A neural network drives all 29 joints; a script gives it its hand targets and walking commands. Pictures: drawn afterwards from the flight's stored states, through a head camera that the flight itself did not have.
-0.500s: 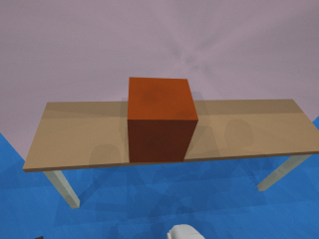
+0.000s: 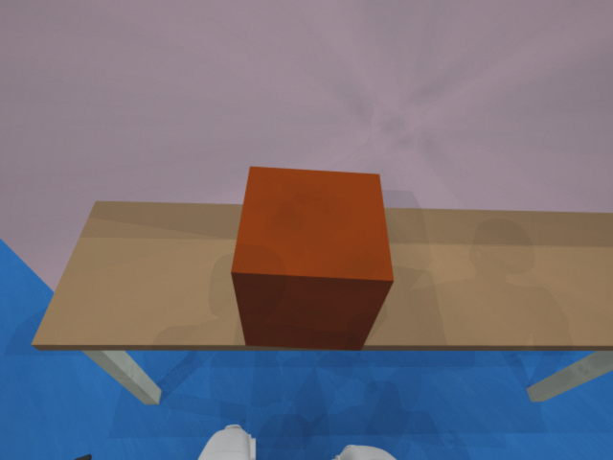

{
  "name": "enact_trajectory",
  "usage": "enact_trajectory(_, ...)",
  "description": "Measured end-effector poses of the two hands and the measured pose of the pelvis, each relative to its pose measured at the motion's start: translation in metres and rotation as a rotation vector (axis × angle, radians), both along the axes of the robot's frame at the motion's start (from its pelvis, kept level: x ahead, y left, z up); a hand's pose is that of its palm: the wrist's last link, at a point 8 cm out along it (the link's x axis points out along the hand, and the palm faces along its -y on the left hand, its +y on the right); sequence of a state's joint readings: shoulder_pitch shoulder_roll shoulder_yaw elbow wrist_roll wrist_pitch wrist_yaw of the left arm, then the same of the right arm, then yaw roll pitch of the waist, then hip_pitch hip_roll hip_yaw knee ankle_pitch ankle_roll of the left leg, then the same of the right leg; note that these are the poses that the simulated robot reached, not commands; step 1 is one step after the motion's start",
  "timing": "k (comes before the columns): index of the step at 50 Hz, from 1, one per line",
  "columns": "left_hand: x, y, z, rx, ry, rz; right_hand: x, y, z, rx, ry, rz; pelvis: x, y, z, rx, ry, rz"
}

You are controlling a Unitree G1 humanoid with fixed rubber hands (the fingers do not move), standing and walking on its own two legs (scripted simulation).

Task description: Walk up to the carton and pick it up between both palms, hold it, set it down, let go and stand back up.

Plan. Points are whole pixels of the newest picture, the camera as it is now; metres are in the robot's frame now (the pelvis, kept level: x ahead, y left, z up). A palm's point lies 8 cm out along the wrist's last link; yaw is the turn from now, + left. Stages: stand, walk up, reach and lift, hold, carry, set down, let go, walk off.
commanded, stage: walk up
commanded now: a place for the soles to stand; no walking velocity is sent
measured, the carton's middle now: (308, 264) +0.42 +0.00 -0.06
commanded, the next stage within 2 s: reach and lift in 1.44 s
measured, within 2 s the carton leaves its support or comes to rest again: neither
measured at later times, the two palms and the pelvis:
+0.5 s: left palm out of the picture +0.08 +0.30 -0.11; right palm out of the picture +0.07 -0.33 -0.10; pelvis +0.02 -0.01 +0.00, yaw +0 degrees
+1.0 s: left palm out of the picture +0.09 +0.31 -0.11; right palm out of the picture +0.08 -0.32 -0.10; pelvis +0.02 +0.00 +0.00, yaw -1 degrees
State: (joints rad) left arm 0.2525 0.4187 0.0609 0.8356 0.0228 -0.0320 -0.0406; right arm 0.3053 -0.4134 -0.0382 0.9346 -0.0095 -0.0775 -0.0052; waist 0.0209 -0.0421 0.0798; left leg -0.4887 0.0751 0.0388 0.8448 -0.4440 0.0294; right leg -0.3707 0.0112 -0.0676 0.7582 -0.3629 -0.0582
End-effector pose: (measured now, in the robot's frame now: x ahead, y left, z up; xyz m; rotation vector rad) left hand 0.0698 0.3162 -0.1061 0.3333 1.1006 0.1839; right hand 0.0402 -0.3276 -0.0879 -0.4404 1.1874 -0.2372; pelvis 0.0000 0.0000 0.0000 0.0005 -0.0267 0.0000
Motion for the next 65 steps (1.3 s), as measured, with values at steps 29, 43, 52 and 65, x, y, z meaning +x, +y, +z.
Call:
enact_trajectory(29, 0.016, -0.015, -0.006, 0.012, 0.025, 0.008, 0.031, 0.0, -0.013, 0.023, -0.022, -0.023, 0.016, -0.01, -0.004, 0.007, 0.005, 0.003)
enact_trajectory(43, 0.021, -0.013, -0.005, 0.013, 0.023, -0.002, 0.041, 0.003, -0.012, 0.027, -0.05, -0.024, 0.018, -0.007, -0.004, 0.009, 0.006, -0.005)
enact_trajectory(52, 0.025, -0.011, -0.005, 0.013, 0.02, -0.01, 0.043, 0.007, -0.012, 0.028, -0.059, -0.031, 0.019, -0.004, -0.004, 0.009, 0.007, -0.012)
enact_trajectory(65, 0.038, -0.012, -0.002, 0.017, 0.009, -0.025, 0.047, 0.007, -0.012, 0.033, -0.068, -0.044, 0.026, -0.004, -0.003, 0.013, 0.016, -0.02)
